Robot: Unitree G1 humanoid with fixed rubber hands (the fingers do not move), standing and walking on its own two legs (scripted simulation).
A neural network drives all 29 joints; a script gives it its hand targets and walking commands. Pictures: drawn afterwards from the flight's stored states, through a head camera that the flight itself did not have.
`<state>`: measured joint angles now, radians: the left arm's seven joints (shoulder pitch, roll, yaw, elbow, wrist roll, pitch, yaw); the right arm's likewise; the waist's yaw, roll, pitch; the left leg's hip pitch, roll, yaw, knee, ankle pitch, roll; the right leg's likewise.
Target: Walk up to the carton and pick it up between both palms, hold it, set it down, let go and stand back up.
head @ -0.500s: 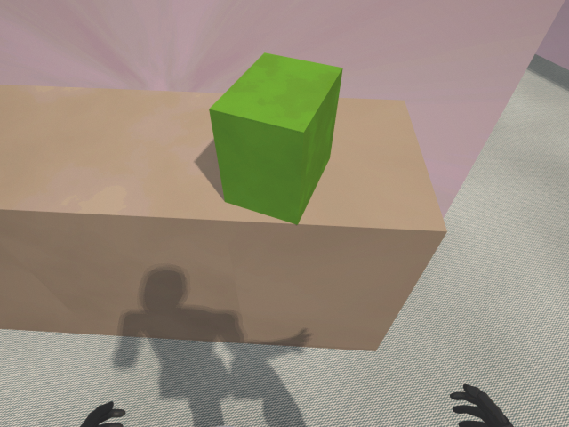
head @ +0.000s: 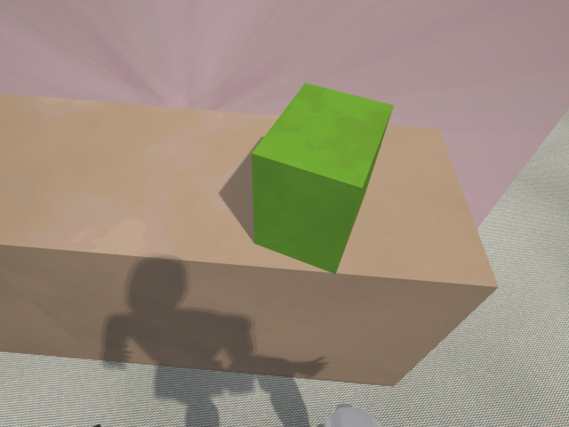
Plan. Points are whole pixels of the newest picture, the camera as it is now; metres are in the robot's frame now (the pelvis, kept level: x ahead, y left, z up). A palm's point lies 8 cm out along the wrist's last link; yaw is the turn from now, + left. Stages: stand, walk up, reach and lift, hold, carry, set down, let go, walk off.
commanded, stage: walk up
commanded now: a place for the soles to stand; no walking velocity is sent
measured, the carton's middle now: (320, 178) +0.53 -0.06 +0.02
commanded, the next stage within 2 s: none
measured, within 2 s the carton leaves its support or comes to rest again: neither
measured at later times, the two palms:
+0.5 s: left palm (66, 421) +0.16 +0.32 -0.12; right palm (497, 426) +0.15 -0.29 -0.09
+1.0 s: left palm (87, 391) +0.20 +0.29 -0.09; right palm (496, 393) +0.20 -0.32 -0.11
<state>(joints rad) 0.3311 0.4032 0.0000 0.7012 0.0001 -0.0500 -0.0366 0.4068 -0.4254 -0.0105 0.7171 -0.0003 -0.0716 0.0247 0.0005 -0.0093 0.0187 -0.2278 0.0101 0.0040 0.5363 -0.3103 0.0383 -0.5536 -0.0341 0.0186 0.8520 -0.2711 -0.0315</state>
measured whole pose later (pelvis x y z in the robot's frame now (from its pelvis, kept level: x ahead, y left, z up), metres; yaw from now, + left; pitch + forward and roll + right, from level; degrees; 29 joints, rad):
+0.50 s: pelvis +0.09 +0.02 -0.02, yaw +0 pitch -2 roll -3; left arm 0.34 0.41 0.00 0.70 0.00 -0.02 -0.03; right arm 0.38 -0.43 -0.01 0.72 0.00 -0.06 0.02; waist 0.00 0.00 0.03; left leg -0.38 0.02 0.01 0.69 -0.27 0.03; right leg -0.39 0.01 0.02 0.85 -0.42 -0.03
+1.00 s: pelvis +0.12 -0.01 -0.01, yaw +0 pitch -3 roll +0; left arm 0.34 0.41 0.00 0.70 0.00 -0.04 -0.02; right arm 0.33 -0.43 -0.01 0.72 0.00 -0.04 0.01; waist 0.00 0.03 0.04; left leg -0.36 0.02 0.01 0.85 -0.44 0.02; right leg -0.30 0.01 0.04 0.66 -0.31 -0.04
